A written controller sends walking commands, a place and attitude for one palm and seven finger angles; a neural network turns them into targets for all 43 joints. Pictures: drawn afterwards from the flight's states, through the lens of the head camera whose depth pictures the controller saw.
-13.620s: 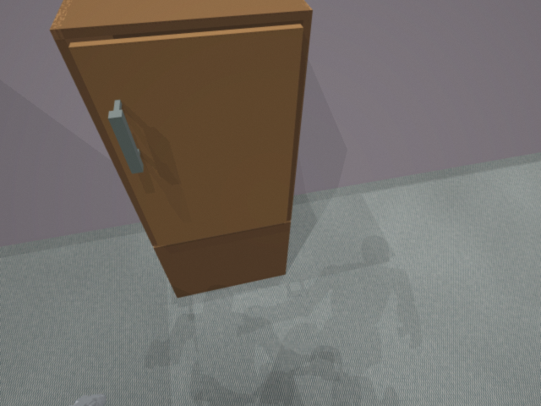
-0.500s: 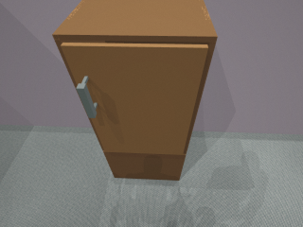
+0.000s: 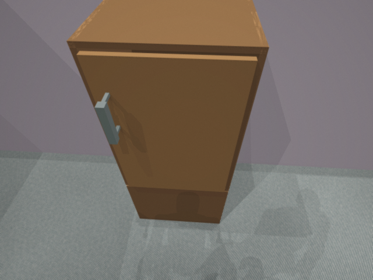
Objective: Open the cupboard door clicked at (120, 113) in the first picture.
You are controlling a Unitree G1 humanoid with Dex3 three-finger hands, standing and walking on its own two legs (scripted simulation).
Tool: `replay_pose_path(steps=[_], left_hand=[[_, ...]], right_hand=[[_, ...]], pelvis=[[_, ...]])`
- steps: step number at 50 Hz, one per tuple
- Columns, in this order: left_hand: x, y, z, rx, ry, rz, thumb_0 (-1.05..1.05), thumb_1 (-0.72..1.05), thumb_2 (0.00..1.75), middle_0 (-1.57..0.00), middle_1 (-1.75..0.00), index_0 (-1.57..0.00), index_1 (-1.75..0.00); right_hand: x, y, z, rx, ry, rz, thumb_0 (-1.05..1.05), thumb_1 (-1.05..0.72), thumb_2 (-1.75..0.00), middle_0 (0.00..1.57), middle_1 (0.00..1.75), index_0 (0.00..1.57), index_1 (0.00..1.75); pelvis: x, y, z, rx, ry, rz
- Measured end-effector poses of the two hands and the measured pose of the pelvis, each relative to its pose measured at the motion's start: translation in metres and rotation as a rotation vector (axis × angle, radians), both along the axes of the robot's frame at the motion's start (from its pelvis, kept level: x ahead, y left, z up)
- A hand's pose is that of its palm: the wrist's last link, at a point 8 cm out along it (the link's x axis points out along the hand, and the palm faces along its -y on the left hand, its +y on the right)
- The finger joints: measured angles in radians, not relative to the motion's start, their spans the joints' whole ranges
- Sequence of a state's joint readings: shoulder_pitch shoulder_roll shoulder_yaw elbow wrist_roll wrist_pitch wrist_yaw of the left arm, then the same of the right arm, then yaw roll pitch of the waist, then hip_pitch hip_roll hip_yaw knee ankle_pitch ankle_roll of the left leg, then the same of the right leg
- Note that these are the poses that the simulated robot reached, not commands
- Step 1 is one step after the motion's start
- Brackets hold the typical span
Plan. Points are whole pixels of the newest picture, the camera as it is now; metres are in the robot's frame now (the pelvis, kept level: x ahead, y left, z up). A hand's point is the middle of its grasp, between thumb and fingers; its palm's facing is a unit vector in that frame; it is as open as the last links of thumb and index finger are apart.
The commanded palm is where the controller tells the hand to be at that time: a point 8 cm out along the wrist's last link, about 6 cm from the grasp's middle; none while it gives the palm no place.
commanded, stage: look again from close up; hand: left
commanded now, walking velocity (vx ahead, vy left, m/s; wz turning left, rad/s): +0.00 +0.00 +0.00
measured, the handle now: (110, 119) +0.49 +0.24 +0.05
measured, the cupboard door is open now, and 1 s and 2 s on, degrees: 0 0 0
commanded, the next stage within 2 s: raise the hand with hooked fingers in 0.02 s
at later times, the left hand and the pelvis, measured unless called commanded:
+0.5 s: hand (110, 256) +0.17 +0.17 -0.03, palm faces -0.07 -1.00 +0.03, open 8.3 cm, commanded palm +0.13 +0.25 -0.04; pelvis -0.03 +0.02 -0.07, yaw +1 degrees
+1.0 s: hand (68, 246) +0.18 +0.25 +0.00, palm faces +0.01 -1.00 -0.05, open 11.4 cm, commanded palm +0.15 +0.30 +0.01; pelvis -0.05 +0.05 -0.06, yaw +2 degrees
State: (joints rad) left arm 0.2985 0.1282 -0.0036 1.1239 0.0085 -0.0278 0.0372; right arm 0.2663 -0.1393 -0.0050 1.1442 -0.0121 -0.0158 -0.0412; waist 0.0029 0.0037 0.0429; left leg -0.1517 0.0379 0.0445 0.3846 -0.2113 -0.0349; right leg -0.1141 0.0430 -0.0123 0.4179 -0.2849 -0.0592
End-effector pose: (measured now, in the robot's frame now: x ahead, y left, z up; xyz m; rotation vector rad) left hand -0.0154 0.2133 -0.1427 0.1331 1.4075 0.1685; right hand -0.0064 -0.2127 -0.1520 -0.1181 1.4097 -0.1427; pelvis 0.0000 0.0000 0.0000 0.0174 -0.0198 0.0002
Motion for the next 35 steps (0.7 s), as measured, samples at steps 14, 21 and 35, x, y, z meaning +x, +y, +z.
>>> replay_pose_path(steps=[14, 21, 35], left_hand=[[0.103, 0.037, 0.090, 0.119, -0.703, 0.056, 0.06, 0.93, 0.88, -0.20, -0.32, -0.20, -0.33], [0.187, 0.015, 0.138, -0.114, -1.410, -0.135, 0.02, 0.77, 0.83, -0.20, -0.40, -0.20, -0.41], [0.127, 0.059, 0.114, -0.051, -1.388, -0.130, 0.01, 0.42, 0.70, -0.23, -0.60, -0.23, -0.61]], right_hand=[[0.060, -0.023, 0.016, -0.100, -0.433, 0.023, 0.01, -0.92, -0.90, 0.21, 0.30, 0.20, 0.30], [0.155, -0.035, 0.046, -0.164, -0.826, 0.139, 0.01, -0.91, -0.90, 0.20, 0.30, 0.20, 0.30], [0.192, 0.041, 0.037, -0.069, -0.919, 0.296, 0.01, -0.90, -0.90, 0.20, 0.30, 0.20, 0.30]], pelvis=[[-0.009, 0.010, -0.011, -0.005, 0.039, 0.043], [-0.029, 0.015, -0.048, 0.004, 0.175, 0.031], [-0.048, 0.028, -0.084, -0.068, 0.197, 0.064]])
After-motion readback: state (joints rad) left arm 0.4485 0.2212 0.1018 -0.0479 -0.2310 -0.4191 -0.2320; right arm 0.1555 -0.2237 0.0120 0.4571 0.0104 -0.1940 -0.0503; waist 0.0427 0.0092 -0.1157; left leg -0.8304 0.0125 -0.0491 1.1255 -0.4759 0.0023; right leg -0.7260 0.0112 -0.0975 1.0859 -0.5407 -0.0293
